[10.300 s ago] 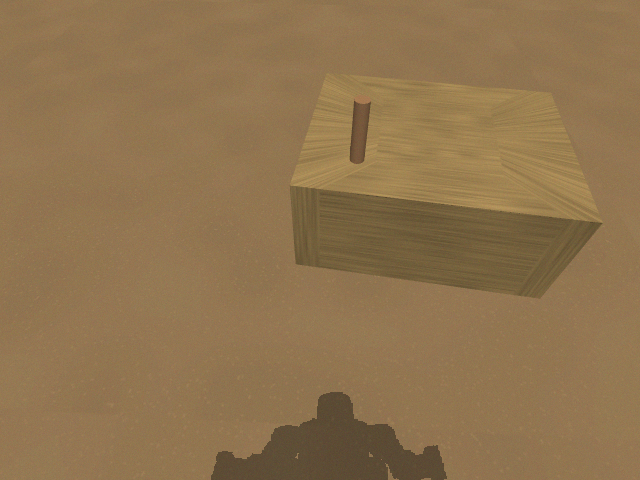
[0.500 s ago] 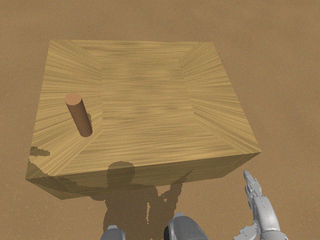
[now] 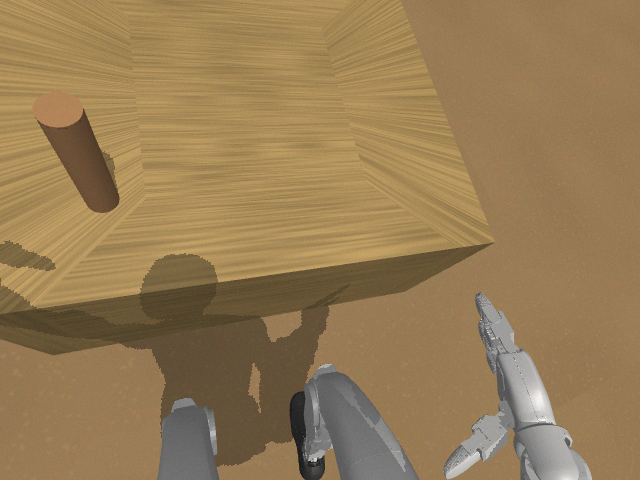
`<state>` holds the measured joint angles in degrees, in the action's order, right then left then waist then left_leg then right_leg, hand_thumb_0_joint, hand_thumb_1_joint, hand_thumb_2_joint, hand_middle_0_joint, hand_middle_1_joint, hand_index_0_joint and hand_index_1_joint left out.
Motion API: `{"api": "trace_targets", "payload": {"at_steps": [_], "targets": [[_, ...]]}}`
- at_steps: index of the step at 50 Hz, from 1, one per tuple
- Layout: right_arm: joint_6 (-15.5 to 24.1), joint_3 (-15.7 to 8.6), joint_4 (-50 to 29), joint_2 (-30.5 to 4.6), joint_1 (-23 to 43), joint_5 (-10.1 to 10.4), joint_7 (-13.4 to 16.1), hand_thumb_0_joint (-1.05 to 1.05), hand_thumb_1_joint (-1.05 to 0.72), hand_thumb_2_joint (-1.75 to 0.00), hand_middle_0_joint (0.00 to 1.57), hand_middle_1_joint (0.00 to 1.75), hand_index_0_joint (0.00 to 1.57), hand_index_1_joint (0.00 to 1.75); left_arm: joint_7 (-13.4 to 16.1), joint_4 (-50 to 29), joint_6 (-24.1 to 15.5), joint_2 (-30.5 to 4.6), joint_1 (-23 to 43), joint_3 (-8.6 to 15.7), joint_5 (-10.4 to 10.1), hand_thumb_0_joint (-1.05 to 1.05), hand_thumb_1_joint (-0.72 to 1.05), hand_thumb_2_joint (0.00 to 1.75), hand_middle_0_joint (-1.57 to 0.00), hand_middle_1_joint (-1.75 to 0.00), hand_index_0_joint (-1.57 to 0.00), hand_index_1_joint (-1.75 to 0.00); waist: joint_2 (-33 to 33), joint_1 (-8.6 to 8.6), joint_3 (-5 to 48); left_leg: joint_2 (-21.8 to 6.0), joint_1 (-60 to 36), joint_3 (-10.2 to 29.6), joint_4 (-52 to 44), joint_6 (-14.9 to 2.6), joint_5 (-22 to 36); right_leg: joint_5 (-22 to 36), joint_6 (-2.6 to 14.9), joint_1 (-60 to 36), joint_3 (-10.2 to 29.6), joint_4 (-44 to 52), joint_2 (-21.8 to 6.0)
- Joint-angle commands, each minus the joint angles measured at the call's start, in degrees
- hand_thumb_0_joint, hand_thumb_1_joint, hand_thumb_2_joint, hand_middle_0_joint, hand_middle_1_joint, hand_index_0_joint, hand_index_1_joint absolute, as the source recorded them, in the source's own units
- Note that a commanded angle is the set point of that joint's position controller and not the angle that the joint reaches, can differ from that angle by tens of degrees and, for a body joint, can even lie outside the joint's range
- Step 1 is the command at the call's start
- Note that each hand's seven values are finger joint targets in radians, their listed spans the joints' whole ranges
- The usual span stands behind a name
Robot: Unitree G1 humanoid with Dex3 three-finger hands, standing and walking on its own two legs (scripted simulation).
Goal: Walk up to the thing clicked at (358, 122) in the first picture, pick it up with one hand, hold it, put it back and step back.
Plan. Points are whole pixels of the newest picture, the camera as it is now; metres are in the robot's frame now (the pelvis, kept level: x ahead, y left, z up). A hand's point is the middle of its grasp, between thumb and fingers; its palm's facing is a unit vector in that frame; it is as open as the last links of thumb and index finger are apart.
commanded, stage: approach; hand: left
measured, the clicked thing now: (84, 162) +0.57 +0.22 -0.12
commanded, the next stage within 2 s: close in in 0.14 s
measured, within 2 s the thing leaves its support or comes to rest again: neither
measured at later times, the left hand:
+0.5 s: hand (76, 222) +0.49 +0.24 -0.16, palm faces +0.17 -0.98 +0.06, open 17.5 cm
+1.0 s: hand (100, 205) +0.52 +0.21 -0.17, palm faces +0.19 -0.98 +0.04, open 17.6 cm
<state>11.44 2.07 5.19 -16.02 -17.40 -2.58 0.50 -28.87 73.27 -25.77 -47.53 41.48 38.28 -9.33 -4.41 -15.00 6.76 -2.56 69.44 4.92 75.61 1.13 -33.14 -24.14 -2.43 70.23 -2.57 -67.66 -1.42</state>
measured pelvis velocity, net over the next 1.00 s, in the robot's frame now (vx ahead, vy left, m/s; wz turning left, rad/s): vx -0.04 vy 0.00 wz -0.03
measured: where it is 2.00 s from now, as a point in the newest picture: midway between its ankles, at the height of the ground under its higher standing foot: (254, 477)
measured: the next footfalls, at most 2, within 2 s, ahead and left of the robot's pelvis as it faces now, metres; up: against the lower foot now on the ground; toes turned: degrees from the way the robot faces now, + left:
none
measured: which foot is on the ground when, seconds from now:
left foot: down 0.00-1.00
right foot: down 0.00-1.00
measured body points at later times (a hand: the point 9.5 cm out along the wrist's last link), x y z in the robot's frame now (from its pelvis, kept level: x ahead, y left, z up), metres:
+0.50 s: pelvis -0.04 -0.01 -0.10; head +0.17 +0.09 +0.28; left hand +0.47 +0.29 -0.16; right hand +0.15 -0.26 +0.02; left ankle +0.01 +0.12 -0.62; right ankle +0.07 -0.16 -0.62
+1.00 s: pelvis -0.04 +0.00 -0.11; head +0.19 +0.10 +0.27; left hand +0.50 +0.26 -0.17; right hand +0.15 -0.25 +0.03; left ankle +0.01 +0.12 -0.62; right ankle +0.07 -0.16 -0.62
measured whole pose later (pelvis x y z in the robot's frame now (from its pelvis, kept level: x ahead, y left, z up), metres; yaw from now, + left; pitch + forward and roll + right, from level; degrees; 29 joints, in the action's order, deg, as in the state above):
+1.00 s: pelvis -0.04 +0.00 -0.11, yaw -1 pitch +35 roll -6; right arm 5.4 -7.7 -28.4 -21.1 -27.6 -2.3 -5.3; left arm -4.5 68.2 -31.3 -41.7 49.9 31.8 1.2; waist -5.3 -26.0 8.4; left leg -1.3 96.4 6.1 99.3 1.4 -37.9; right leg -28.1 -2.6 97.7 -1.9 -91.0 -1.8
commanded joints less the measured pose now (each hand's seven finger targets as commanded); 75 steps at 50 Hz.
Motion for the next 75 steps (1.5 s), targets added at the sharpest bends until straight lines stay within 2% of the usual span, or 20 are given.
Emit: {"api": "trace_targets", "payload": {"at_steps": [1,6,10,13,19,23,25,31,34,38,40,46,50,52,54,56,59,62,66,75], "targets": [[2.33,-8.79,-10.33,-11.97,-5.38,-0.44,0.61,0.0,0.54,-0.05,0.05,0.05,0.05,0.05,2.88,-12.88,-7.11,-20.6,18.73,2.5,0.08,0.0,-0.61,0.04,-0.06,-0.04,-0.05,-0.06,24.02,0.27,30.3,0.51,-23.02,0.29,-4.26,1.05,32.68,15.2,4.36,-5.95,-1.08,-0.87,2.03],[2.64,-9.14,-19.92,-12.1,-4.62,-0.99,-0.37,0.0,0.52,-0.06,0.05,0.05,0.05,0.05,5.78,-10.8,-10.17,-20.61,18.89,2.84,2.25,0.0,-0.61,0.04,-0.06,-0.06,-0.05,-0.07,26.15,-1.54,33.49,1.48,-12.82,-0.76,-0.11,0.42,21.5,11.07,4.75,-5.27,-0.48,-5.85,1.83],[2.92,-10.56,-24.55,-12.95,-5.99,-1.2,-1.02,0.0,0.52,-0.05,0.05,0.05,0.05,0.05,6.21,-8.79,-11.43,-15.02,17.93,0.02,2.68,0.0,-0.61,0.04,-0.06,-0.07,-0.05,-0.07,26.4,-3.35,36.08,1.18,-10.81,-0.04,2.73,0.46,22.92,12.03,5.04,-1.75,-1.25,-9.42,2.3],[2.87,-13.25,-25.54,-14.52,-8.51,-1.26,-1.25,0.0,0.54,-0.05,0.05,0.05,0.05,0.05,7.5,-9.68,-11.75,-15.01,17.73,-0.64,3.8,0.0,-0.6,0.01,-0.05,-0.06,-0.06,-0.06,26.65,-4.41,37.11,1.66,-6.04,-0.66,5.87,-0.01,22.6,13.87,4.8,-1.65,-0.81,-11.99,2.05],[2.03,-16.6,-34.29,-16.18,-10.76,-0.85,-1.98,0.0,0.55,-0.04,0.05,0.05,0.05,0.05,12.77,-19.28,-13.95,-16.92,23.59,2.29,4.33,0.0,-0.54,0.03,-0.05,-0.08,-0.07,-0.07,29.29,-5.59,42.38,2.03,-5.3,-0.53,8.05,-0.1,17.2,9.86,4.47,-1.03,-0.72,-14.94,2.12],[0.03,-18.03,-34.13,-15.19,-13.01,-0.9,-2.57,0.0,0.54,-0.05,0.05,0.05,0.05,0.05,16.17,-21.59,-12.97,-16.24,24.24,0.36,7.64,0.0,-0.52,0.03,-0.06,-0.08,-0.07,-0.06,32.83,-5.89,40.45,2.37,-5.52,-1.3,8.49,-0.02,15.05,8.4,4.39,0.74,0.6,-14.99,1.79],[-0.81,-17.65,-34.22,-14.6,-13.42,-0.88,-2.89,0.0,0.54,-0.05,0.05,0.05,0.05,0.05,16.97,-21.27,-11.69,-13.61,23.79,-1.89,8.85,0.0,-0.52,0.03,-0.06,-0.07,-0.07,-0.06,34.27,-6.2,37.18,2.22,-5.45,-1.41,7.7,0.19,12.71,6.34,4.59,3.65,0.43,-14.85,1.77],[-1.93,-14.98,-36.01,-12.74,-10.45,-0.21,-3.51,0.0,0.54,-0.04,0.05,0.05,0.05,0.05,18.88,-16.07,-7.78,-7.76,22.94,-5.45,8.22,0.0,-0.6,0.0,-0.08,-0.07,-0.1,-0.05,27.56,-6.84,27.7,2.22,3.7,-1.64,7.47,-0.72,3.82,-0.11,3.86,5.78,0.29,-12.77,1.66],[-2.0,-16.46,-38.46,-14.05,-8.72,0.26,-3.34,0.0,0.55,-0.04,0.05,0.05,0.05,0.05,21.35,-13.51,-7.81,-7.57,22.6,-4.7,7.63,0.0,-0.61,0.0,-0.08,-0.08,-0.11,-0.06,20.33,-7.25,26.77,2.55,10.14,-1.48,7.77,-1.85,-2.95,-5.89,2.9,4.43,0.66,-11.82,1.7],[-1.97,-17.57,-43.22,-15.41,-10.8,0.54,-2.96,0.0,0.56,-0.04,0.05,0.05,0.05,0.05,23.19,-14.78,-9.66,-8.63,25.54,-4.11,8.07,0.0,-0.61,0.0,-0.07,-0.09,-0.1,-0.06,16.88,-8.99,32.61,2.69,9.36,-1.02,8.66,-2.23,-0.1,-3.04,2.68,1.34,0.49,-12.5,1.89],[-2.25,-17.75,-44.18,-15.05,-12.94,0.8,-3.01,0.0,0.56,-0.04,0.05,0.05,0.05,0.05,23.34,-14.71,-10.22,-6.81,25.94,-6.13,8.55,0.0,-0.61,0.0,-0.07,-0.08,-0.1,-0.06,18.11,-9.8,35.31,2.84,7.71,-1.2,8.96,-2.07,2.75,-0.01,2.82,-0.29,0.92,-12.91,1.8],[-3.95,-19.44,-40.37,-15.09,-16.43,0.76,-3.62,0.0,0.54,-0.05,0.05,0.05,0.05,0.05,24.47,-16.83,-10.17,-7.98,29.27,-5.97,10.08,0.0,-0.61,0.02,-0.08,-0.08,-0.1,-0.06,26.24,-9.18,36.75,2.75,-0.55,-0.72,9.36,-0.21,12.76,7.37,4.13,5.67,-1.07,-16.23,2.15],[-4.3,-18.66,-41.4,-14.61,-15.27,0.25,-4.87,0.0,0.54,-0.05,0.05,0.05,0.05,0.05,25.65,-22.27,-10.61,-8.8,32.43,-5.75,11.14,0.0,-0.61,0.03,-0.13,-0.05,-0.13,-0.05,35.02,-8.5,38.29,1.58,-11.22,0.61,9.7,1.6,23.16,10.18,4.82,10.99,-1.82,-17.84,2.43],[-5.04,-17.82,-37.8,-13.38,-16.03,-0.34,-5.55,0.0,0.53,-0.05,0.05,0.05,0.05,0.05,26.44,-19.36,-10.2,-8.22,29.91,-5.79,12.23,0.0,-0.61,0.03,-0.14,-0.05,-0.13,-0.06,37.17,-7.92,35.14,1.49,-10.8,0.29,9.79,1.84,25.38,10.87,4.95,12.04,-1.83,-17.9,2.48],[-5.4,-18.32,-35.25,-13.08,-14.64,-0.68,-5.86,0.0,0.53,-0.05,0.05,0.05,0.05,0.05,26.51,-17.17,-9.62,-4.99,29.6,-7.88,12.59,0.0,-0.6,0.03,-0.22,-0.13,-0.22,-0.14,35.89,-8.96,31.93,1.51,-7.23,-0.08,10.4,1.25,22.25,9.95,4.85,12.8,-1.55,-17.52,2.51],[-5.59,-18.43,-37.38,-14.54,-12.25,-0.77,-5.67,0.0,0.53,-0.04,0.05,0.05,0.05,0.05,26.54,-18.18,-9.23,-8.36,30.03,-6.28,12.75,0.0,-0.58,0.08,-0.37,-0.23,-0.38,-0.22,35.49,-8.46,33.67,1.27,-6.91,0.14,10.14,1.18,20.74,8.88,4.87,12.25,-1.49,-17.53,2.5],[-5.82,-15.22,-43.51,-13.69,-11.95,-0.67,-5.9,0.0,0.54,-0.04,0.05,0.05,0.05,0.05,26.96,-18.03,-8.59,-7.5,31.48,-6.71,12.35,0.0,-0.61,0.1,-0.43,-0.29,-0.44,-0.28,31.21,-9.5,37.52,1.36,-3.53,0.19,10.77,0.48,21.19,11.61,4.38,6.44,-1.49,-17.39,2.5],[-6.33,-16.07,-44.28,-15.04,-12.82,-0.51,-5.33,0.0,0.54,-0.04,0.05,0.05,0.05,0.05,28.25,-14.66,-8.4,-10.63,29.89,-3.52,11.99,0.0,-0.6,0.16,-0.49,-0.37,-0.51,-0.35,26.97,-9.93,37.7,1.77,1.58,-0.26,10.59,-0.36,17.28,10.87,3.78,2.34,-1.02,-17.04,2.35],[-7.39,-17.18,-41.68,-14.78,-14.75,0.02,-5.21,0.0,0.54,-0.04,0.05,0.05,0.05,0.05,27.84,-9.27,-7.5,-8.02,30.04,-6.85,12.73,0.0,-0.49,0.27,-0.58,-0.47,-0.6,-0.45,25.41,-11.79,34.53,1.79,3.13,-0.04,10.91,-0.65,14.74,8.88,3.8,6.44,-1.19,-16.97,2.51],[-7.85,-17.49,-44.17,-15.11,-13.29,0.53,-5.09,0.0,0.54,-0.04,0.05,0.05,0.05,0.05,28.12,-15.29,-8.12,-12.18,34.85,-6.62,13.07,0.0,-0.28,0.51,-0.82,-0.73,-0.84,-0.71,29.28,-11.17,37.66,1.99,2.67,-1.29,11.81,-0.42,13.15,8.03,3.58,3.83,0.73,-16.67,2.09]]}}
